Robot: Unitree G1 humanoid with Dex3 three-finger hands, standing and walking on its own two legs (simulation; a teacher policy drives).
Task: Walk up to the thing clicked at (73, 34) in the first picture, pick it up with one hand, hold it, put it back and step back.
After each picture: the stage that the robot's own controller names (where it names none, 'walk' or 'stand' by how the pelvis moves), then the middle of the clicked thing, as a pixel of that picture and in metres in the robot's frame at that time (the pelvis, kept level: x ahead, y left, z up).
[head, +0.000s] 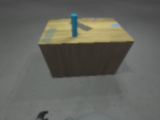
stand; (74, 26) +0.97 +0.22 +0.09
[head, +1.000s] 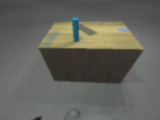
walk; (75, 30) +0.88 +0.22 +0.09
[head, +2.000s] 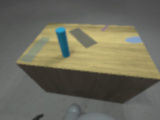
stand; (63, 44) +0.56 +0.25 +0.10
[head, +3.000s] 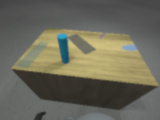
stand; (64, 50) +0.53 +0.22 +0.09
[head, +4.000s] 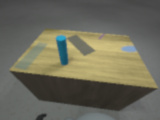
stand; (63, 52) +0.51 +0.22 +0.09
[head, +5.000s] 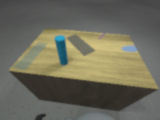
stand; (62, 52) +0.51 +0.23 +0.08
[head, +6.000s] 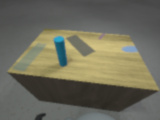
stand; (61, 53) +0.49 +0.23 +0.08
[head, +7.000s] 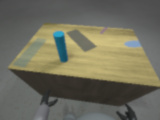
rise first; (61, 48) +0.50 +0.24 +0.09
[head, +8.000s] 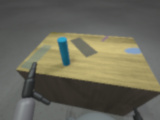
go down; (64, 53) +0.51 +0.25 +0.09
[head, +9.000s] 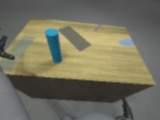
go down; (55, 48) +0.48 +0.23 +0.10
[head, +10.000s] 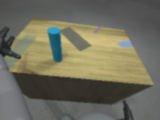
approach; (56, 47) +0.49 +0.23 +0.11
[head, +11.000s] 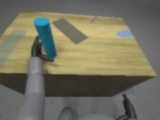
close in; (47, 41) +0.49 +0.25 +0.14
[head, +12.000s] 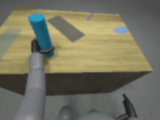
lift; (44, 39) +0.50 +0.25 +0.15
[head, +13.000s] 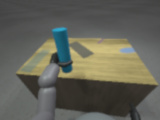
lift; (64, 52) +0.35 +0.16 +0.26
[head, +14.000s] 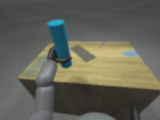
hold; (62, 47) +0.33 +0.16 +0.31
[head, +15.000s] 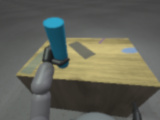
hold; (59, 48) +0.30 +0.16 +0.31
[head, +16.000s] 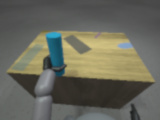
hold; (57, 56) +0.35 +0.20 +0.20
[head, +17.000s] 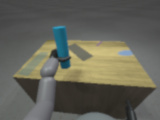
crouch; (62, 49) +0.40 +0.18 +0.26
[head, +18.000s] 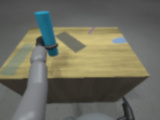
lower; (48, 36) +0.49 +0.23 +0.23
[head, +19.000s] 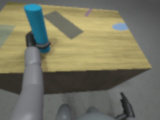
lower; (40, 33) +0.52 +0.25 +0.16
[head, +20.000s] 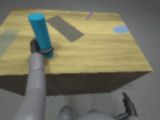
lower; (43, 39) +0.50 +0.25 +0.15
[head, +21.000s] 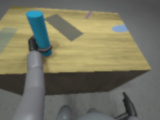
lower; (42, 37) +0.51 +0.25 +0.15
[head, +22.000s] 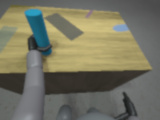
lower; (41, 36) +0.51 +0.25 +0.15
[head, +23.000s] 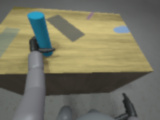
open; (43, 38) +0.50 +0.25 +0.15
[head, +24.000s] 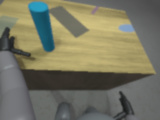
sink last; (45, 32) +0.50 +0.24 +0.15
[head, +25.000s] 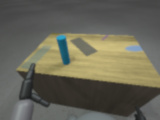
sink last; (64, 51) +0.52 +0.25 +0.12
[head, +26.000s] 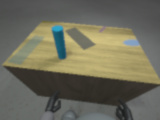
stand; (60, 44) +0.52 +0.24 +0.12
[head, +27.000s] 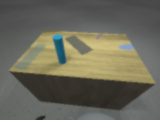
stand; (60, 50) +0.53 +0.25 +0.10
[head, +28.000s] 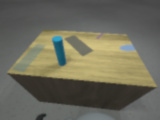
stand; (60, 52) +0.50 +0.25 +0.09
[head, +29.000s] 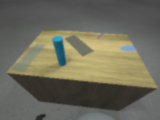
stand; (60, 52) +0.50 +0.24 +0.08
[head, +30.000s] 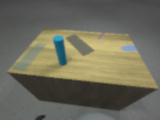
stand; (61, 52) +0.50 +0.24 +0.08
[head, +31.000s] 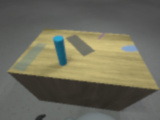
stand; (61, 52) +0.50 +0.24 +0.08
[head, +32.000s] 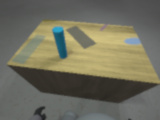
walk; (61, 44) +0.53 +0.24 +0.09
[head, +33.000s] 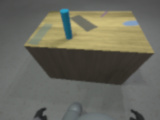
walk; (67, 26) +0.75 +0.26 +0.11
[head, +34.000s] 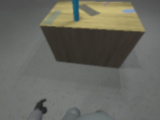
walk; (75, 9) +1.07 +0.21 +0.11
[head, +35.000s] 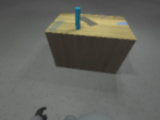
stand; (77, 19) +1.12 +0.21 +0.10
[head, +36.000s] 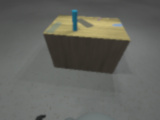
stand; (74, 21) +1.15 +0.23 +0.08
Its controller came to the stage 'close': yes
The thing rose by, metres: 0.23
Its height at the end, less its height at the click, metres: +0.00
